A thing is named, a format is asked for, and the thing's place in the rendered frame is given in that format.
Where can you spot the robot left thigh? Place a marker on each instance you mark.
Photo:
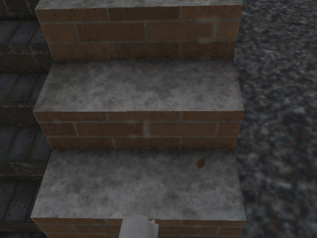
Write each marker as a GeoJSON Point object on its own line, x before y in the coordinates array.
{"type": "Point", "coordinates": [138, 226]}

